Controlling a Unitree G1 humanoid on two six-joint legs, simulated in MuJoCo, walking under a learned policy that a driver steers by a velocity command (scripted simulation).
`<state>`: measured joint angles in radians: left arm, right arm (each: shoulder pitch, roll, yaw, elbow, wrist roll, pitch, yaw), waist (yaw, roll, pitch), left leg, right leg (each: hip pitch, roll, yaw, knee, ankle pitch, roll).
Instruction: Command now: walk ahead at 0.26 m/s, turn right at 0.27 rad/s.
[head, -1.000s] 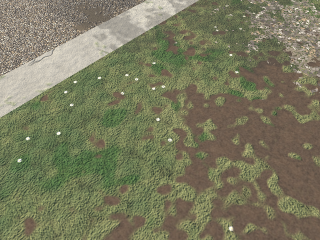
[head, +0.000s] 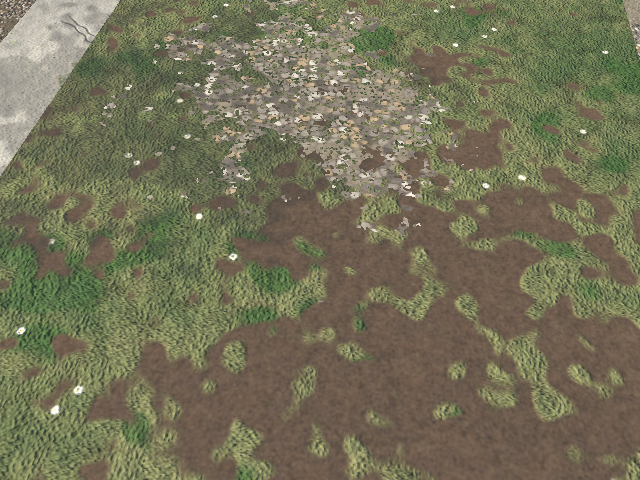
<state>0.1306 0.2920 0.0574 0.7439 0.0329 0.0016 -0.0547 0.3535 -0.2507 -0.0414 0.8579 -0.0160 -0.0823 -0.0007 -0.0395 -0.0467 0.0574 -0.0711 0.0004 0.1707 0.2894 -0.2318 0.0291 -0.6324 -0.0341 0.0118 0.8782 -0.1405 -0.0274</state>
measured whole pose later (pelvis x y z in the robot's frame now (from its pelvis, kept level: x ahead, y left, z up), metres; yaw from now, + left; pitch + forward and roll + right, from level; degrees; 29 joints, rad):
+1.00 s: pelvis +0.07 -0.01 -0.01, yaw +29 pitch +1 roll -1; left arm 0.15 0.26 0.05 0.77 0.00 0.04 0.03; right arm 0.24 -0.29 -0.08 0.74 -0.02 0.05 0.01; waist -0.03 0.01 0.05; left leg -0.29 -0.12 -0.17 0.47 -0.19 0.06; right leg -0.37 0.04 0.05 0.73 -0.41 0.02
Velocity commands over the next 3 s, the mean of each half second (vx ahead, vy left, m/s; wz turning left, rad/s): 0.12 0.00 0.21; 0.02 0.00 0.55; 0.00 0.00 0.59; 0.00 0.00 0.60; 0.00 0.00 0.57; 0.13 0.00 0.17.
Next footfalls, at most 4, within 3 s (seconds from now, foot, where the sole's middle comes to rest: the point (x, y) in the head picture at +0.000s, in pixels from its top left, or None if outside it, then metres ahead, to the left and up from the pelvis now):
0.12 right None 0.21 -0.10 -0.78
0.56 left None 0.10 0.09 -0.78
1.06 right None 0.17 -0.09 -0.78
1.52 left None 0.01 0.06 -0.78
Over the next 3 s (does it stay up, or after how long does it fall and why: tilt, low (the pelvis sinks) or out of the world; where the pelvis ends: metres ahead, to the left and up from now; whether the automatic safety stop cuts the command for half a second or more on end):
stays up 0.05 0.00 0.00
